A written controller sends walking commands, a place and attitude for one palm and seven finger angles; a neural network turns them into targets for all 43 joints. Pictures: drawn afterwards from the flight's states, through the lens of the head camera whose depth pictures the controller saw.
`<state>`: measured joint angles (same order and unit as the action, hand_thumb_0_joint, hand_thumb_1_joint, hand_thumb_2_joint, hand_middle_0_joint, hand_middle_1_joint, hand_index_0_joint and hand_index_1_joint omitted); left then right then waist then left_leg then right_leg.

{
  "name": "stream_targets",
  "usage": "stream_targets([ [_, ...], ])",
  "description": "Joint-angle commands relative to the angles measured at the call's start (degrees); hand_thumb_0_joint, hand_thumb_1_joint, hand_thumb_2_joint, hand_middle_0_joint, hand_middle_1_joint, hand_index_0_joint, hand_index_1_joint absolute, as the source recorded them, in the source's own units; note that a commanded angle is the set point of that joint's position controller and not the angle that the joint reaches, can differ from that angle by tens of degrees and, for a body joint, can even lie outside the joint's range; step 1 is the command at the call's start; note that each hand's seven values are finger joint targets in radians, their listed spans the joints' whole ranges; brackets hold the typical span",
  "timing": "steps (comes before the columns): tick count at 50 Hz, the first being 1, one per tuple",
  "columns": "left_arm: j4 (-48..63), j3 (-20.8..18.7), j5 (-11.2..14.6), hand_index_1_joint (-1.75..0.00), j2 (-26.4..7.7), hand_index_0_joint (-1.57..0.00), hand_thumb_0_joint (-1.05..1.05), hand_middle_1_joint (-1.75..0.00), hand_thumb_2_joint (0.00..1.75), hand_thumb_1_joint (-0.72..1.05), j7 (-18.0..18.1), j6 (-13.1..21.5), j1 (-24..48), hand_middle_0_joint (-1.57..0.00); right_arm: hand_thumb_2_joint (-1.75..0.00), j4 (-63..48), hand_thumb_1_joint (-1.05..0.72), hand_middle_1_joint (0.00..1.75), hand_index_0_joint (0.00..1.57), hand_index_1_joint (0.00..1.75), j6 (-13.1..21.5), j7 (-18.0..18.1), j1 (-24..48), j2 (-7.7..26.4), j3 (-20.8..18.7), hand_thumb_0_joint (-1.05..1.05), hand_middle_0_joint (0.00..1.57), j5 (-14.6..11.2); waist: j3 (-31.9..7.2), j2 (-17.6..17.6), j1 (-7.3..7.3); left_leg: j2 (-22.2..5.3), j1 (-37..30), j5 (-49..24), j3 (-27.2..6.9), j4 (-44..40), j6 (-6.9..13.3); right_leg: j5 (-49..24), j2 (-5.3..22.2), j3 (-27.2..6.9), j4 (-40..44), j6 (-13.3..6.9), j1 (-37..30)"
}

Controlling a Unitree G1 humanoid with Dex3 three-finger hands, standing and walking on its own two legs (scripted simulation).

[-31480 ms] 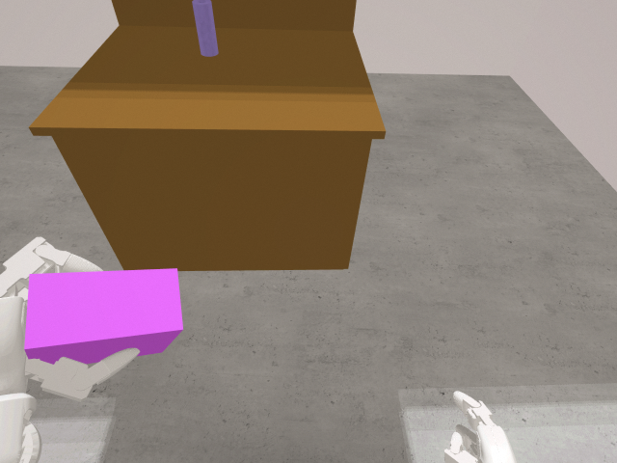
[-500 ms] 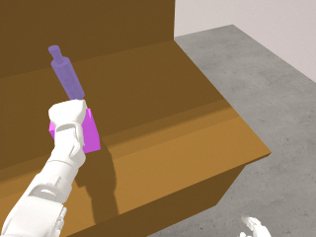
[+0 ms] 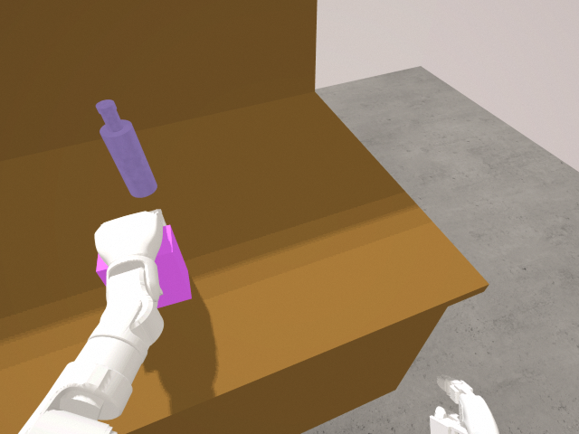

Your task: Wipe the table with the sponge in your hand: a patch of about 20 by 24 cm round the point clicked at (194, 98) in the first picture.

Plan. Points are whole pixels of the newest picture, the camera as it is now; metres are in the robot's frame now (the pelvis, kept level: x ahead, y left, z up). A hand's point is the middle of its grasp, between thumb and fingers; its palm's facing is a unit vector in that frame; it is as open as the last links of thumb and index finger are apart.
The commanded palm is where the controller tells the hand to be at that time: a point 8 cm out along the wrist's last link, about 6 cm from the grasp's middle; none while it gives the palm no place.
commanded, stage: wipe back along the middle lane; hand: left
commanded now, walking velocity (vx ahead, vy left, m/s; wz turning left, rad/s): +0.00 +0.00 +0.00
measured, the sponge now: (151, 279) +0.34 +0.26 +0.00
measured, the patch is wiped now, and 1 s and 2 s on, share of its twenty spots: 0.55 0.65 0.80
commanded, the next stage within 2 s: slide across to the third lane in 1.10 s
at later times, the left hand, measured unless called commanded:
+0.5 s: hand (146, 285) +0.30 +0.24 +0.04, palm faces +0.02 -0.06 -1.00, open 10.2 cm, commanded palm +0.26 +0.22 +0.08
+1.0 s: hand (156, 316) +0.26 +0.21 +0.04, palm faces +0.03 -0.07 -1.00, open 10.2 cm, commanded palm +0.20 +0.19 +0.07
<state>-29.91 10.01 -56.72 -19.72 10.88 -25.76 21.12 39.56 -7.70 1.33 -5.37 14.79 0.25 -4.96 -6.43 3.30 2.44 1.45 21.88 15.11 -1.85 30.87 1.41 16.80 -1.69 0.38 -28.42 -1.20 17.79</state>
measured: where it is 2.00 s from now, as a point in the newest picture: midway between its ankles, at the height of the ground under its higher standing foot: outside the picture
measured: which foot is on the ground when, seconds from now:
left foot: down 0.00-1.00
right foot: down 0.00-1.00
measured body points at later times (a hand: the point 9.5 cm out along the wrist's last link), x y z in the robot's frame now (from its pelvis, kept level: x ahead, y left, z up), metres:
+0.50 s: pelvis -0.01 +0.00 +0.00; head -0.01 -0.02 +0.45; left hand +0.30 +0.24 +0.10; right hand +0.21 -0.21 -0.09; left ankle +0.00 +0.10 -0.73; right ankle -0.03 -0.11 -0.73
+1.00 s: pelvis -0.01 -0.01 +0.00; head -0.04 -0.05 +0.44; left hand +0.25 +0.21 +0.10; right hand +0.23 -0.21 -0.08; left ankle +0.00 +0.10 -0.73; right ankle -0.03 -0.11 -0.73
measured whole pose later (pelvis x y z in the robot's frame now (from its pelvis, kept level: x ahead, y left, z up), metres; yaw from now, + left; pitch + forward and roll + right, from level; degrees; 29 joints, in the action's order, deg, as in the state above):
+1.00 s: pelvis -0.01 -0.01 +0.00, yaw -1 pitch +1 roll +0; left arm -5.7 17.6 -57.7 -16.9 11.1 -31.9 1.0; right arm 37.1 -8.1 -1.5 -0.4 13.9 1.1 -5.1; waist -5.8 4.9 5.6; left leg 1.0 18.3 15.6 -1.2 32.5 0.6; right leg 18.1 -2.1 -0.3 -32.2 -2.1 15.5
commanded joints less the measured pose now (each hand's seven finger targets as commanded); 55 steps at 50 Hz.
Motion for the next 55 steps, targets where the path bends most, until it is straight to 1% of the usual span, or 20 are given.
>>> stream_targets([
  [1, 6.39, -0.83, 0.36, -1.6, -4.83, -1.2, 0.0, -1.6, 1.3, 0.1, -1.28, -1.0, 9.21, -1.2, -0.9, -8.49, -0.9, 0.3, 0.2, 0.3, 2.31, 0.26, 8.22, 6.9, -2.1, 0.0, 0.2, -0.31, -10.97, -3.84, 0.48, -0.01, -9.09, -15.4, -1.76, -2.36, 0.45, -18.33, -0.05, -0.63, 2.34, -2.9, -2.3],
  [2, 6.96, 1.14, 0.49, -1.6, -3.23, -1.2, 0.0, -1.6, 1.3, 0.1, -1.45, -1.17, 8.73, -1.2, -0.9, -8.94, -0.9, 0.3, 0.2, 0.3, 2.24, 0.23, 8.12, 6.76, -1.93, 0.0, 0.2, -0.15, -10.91, -3.3, 0.43, 0.01, -9.17, -14.69, -1.68, -2.29, 0.53, -17.18, -0.11, 0.01, 2.47, -2.87, -2.06],
  [6, 8.71, -2.31, 0.93, -1.6, -6.38, -1.2, 0.0, -1.6, 1.3, 0.1, -1.01, -1.71, 7.23, -1.2, -0.9, -8.66, -0.9, 0.3, 0.2, 0.3, 2.3, 0.33, 9.15, 7.0, -1.89, 0.0, 0.2, -0.31, -11.01, -4.64, 0.97, 0.01, -9.08, -14.66, -1.98, -2.37, 0.31, -18.29, -0.21, -1.52, 2.19, -3.04, -2.95],
  [12, 11.96, 1.86, 1.18, -1.6, -2.03, -1.2, 0.0, -1.6, 1.3, 0.1, -1.28, -2.96, 3.6, -1.2, -0.9, -9.92, -0.9, 0.3, 0.2, 0.3, 2.59, -0.15, 10.12, 6.33, -1.54, 0.0, 0.2, -0.2, -9.94, -4.24, 1.19, 0.02, -9.14, -13.67, -2.04, -2.21, 0.45, -16.16, -0.54, -0.57, 2.1, -3.0, -2.19],
  [16, 14.09, -0.86, 1.36, -1.6, -4.33, -1.2, 0.0, -1.6, 1.3, 0.1, -1.06, -3.42, 0.35, -1.2, -0.9, -9.8, -0.9, 0.3, 0.2, 0.3, 2.81, -0.37, 11.35, 6.5, -1.49, 0.0, 0.2, -0.31, -10.75, -4.18, 2.02, 0.12, -9.36, -15.01, -2.33, -1.92, 0.13, -18.74, -0.52, -1.92, 1.26, -3.31, -3.45],
  [17, 15.15, 2.02, 1.67, -1.6, -1.4, -1.2, 0.0, -1.6, 1.3, 0.1, -1.26, -3.65, -0.85, -1.2, -0.9, -10.58, -0.9, 0.3, 0.2, 0.3, 2.75, -0.53, 10.98, 6.05, -1.44, 0.0, 0.2, -0.15, -10.43, -4.57, 1.64, 0.19, -9.21, -14.88, -1.89, -1.66, 0.39, -18.57, -0.53, -0.76, 1.32, -3.04, -3.62],
  [21, 17.39, 1.71, 1.24, -1.6, -1.86, -1.2, 0.0, -1.6, 1.3, 0.1, -1.27, -4.05, -4.1, -1.2, -0.9, -10.64, -0.9, 0.3, 0.2, 0.3, 2.96, -1.21, 12.43, 6.06, -1.45, 0.0, 0.2, -0.41, -9.75, -3.82, 2.2, -0.12, -9.44, -16.07, -2.82, -1.66, 0.02, -18.87, -0.66, -1.64, 0.45, -3.47, -3.07],
  [22, 18.77, 4.81, 1.7, -1.6, 1.09, -1.2, 0.0, -1.6, 1.3, 0.1, -1.59, -4.28, -6.1, -1.2, -0.9, -11.59, -0.9, 0.3, 0.2, 0.3, 2.95, -1.44, 12.26, 5.6, -1.3, 0.0, 0.2, -0.27, -9.45, -3.81, 2.14, -0.01, -9.47, -15.96, -2.37, -1.35, 0.4, -18.79, -0.61, -0.46, 0.58, -3.22, -3.43],
  [26, 20.34, 1.53, 1.95, -1.6, -2.47, -1.2, 0.0, -1.6, 1.3, 0.1, -1.37, -5.1, -5.0, -1.2, -0.9, -10.96, -0.9, 0.3, 0.2, 0.3, 2.62, -1.24, 13.62, 6.07, -1.31, 0.0, 0.2, -0.46, -7.97, -5.58, 2.25, -0.15, -8.77, -13.53, -2.69, -1.95, 0.29, -17.18, -0.71, -2.1, 0.92, -3.29, -2.96],
  [28, 21.78, 5.21, 1.93, -1.6, 0.83, -1.2, 0.0, -1.6, 1.3, 0.1, -1.68, -5.49, -6.55, -1.2, -0.9, -11.84, -0.9, 0.3, 0.2, 0.3, 2.66, -1.5, 14.2, 5.36, -0.95, 0.0, 0.2, -0.6, -8.42, -5.4, 2.14, 0.02, -9.11, -13.87, -2.49, -1.76, 0.39, -17.3, -0.5, -1.58, 0.84, -3.12, -3.14],
  [31, 22.58, 2.59, 2.3, -1.6, -1.33, -1.2, 0.0, -1.6, 1.3, 0.1, -1.53, -5.58, -8.76, -1.2, -0.9, -11.39, -0.9, 0.3, 0.2, 0.3, 2.64, -1.56, 14.95, 5.74, -1.15, 0.0, 0.2, -0.48, -7.98, -5.02, 2.79, -0.05, -9.08, -13.78, -2.64, -1.81, 0.3, -17.82, -0.62, -2.52, 0.77, -3.35, -3.47],
  [33, 23.71, 5.98, 2.14, -1.6, 1.37, -1.2, 0.0, -1.6, 1.3, 0.1, -1.9, -5.84, -8.28, -1.2, -0.9, -12.07, -0.9, 0.3, 0.2, 0.3, 2.54, -1.75, 15.13, 5.17, -0.85, 0.0, 0.2, -0.65, -7.39, -5.56, 2.22, -0.05, -9.08, -12.81, -2.48, -1.94, 0.49, -16.21, -0.53, -2.04, 1.04, -3.12, -2.82],
  [36, 24.44, 2.42, 2.4, -1.6, -1.71, -1.2, 0.0, -1.6, 1.3, 0.1, -1.58, -5.59, -11.86, -1.2, -0.9, -11.77, -0.9, 0.3, 0.2, 0.3, 2.59, -1.7, 15.96, 5.62, -1.08, 0.0, 0.2, -0.5, -7.39, -6.03, 3.2, -0.02, -8.89, -12.65, -2.66, -2.06, 0.35, -16.68, -0.63, -3.03, 0.92, -3.32, -3.86],
  [38, 26.07, 7.43, 2.04, -1.6, 2.7, -1.2, 0.0, -1.6, 1.3, 0.1, -2.04, -5.81, -11.73, -1.2, -0.9, -12.56, -0.9, 0.3, 0.2, 0.3, 2.45, -2.17, 16.4, 4.81, -0.81, 0.0, 0.2, -0.64, -6.99, -5.33, 2.62, -0.1, -9.24, -12.76, -2.64, -1.96, 0.44, -15.77, -0.53, -2.1, 0.72, -3.19, -2.92],
  [41, 26.66, 4.75, 1.92, -1.6, -0.01, -1.2, 0.0, -1.6, 1.3, 0.1, -1.76, -5.78, -12.41, -1.2, -0.9, -12.05, -0.9, 0.3, 0.2, 0.3, 2.45, -2.16, 16.94, 5.37, -1.12, 0.0, 0.2, -0.49, -6.81, -5.73, 3.11, -0.11, -9.29, -11.75, -2.82, -2.02, 0.49, -15.01, -0.8, -3.29, 0.89, -3.46, -2.88],
  [42, 27.48, 7.69, 2.21, -1.6, 2.92, -1.2, 0.0, -1.6, 1.3, 0.1, -1.91, -6.05, -13.55, -1.2, -0.9, -12.88, -0.9, 0.3, 0.2, 0.3, 2.38, -2.24, 16.74, 4.93, -0.96, 0.0, 0.2, -0.46, -6.37, -5.41, 2.84, -0.03, -9.09, -11.1, -2.25, -2.01, 0.68, -13.95, -0.82, -2.22, 0.96, -3.25, -2.9],
  [49, 29.9, 7.69, 2.62, -1.6, 2.79, -1.2, 0.0, -1.6, 1.3, 0.1, -1.77, -6.13, -19.32, -1.2, -0.9, -13.14, -0.9, 0.3, 0.2, 0.3, 2.52, -2.91, 18.38, 4.66, -0.87, 0.0, 0.2, -0.61, -6.09, -8.07, 3.46, 0.35, -8.73, -11.8, -2.0, -1.43, 0.72, -17.26, -0.43, -3.84, 1.11, -3.0, -4.41],
  [51, 31.17, 5.49, 2.3, -1.6, 0.27, -1.2, 0.0, -1.6, 1.3, 0.1, -1.47, -6.09, -19.59, -1.2, -0.9, -12.57, -0.9, 0.3, 0.2, 0.3, 2.5, -2.84, 18.95, 5.01, -1.07, 0.0, 0.2, -0.51, -5.42, -6.71, 3.73, 0.27, -9.03, -11.33, -2.39, -1.59, 0.55, -16.29, -0.55, -4.89, 1.23, -3.33, -4.06],
  [52, 31.8, 9.37, 2.07, -1.6, 4.07, -1.2, 0.0, -1.6, 1.3, 0.1, -1.76, -6.55, -19.27, -1.2, -0.9, -13.28, -0.9, 0.3, 0.2, 0.3, 2.39, -3.0, 18.92, 4.53, -0.85, 0.0, 0.2, -0.53, -5.24, -6.4, 3.17, 0.34, -8.92, -10.9, -1.92, -1.63, 0.77, -15.39, -0.61, -3.7, 1.09, -3.12, -3.72],
  [55, 31.79, 8.8, 1.8, -1.6, 2.85, -1.2, 0.0, -1.6, 1.3, 0.1, -1.86, -6.52, -21.31, -1.2, -0.9, -13.23, -0.9, 0.3, 0.2, 0.3, 2.77, -3.2, 19.35, 4.31, -0.76, 0.0, 0.2, -0.68, -4.31, -7.56, 3.7, 0.46, -9.34, -10.47, -2.01, -1.53, 0.83, -14.47, -0.48, -4.68, 1.92, -3.04, -3.53],
])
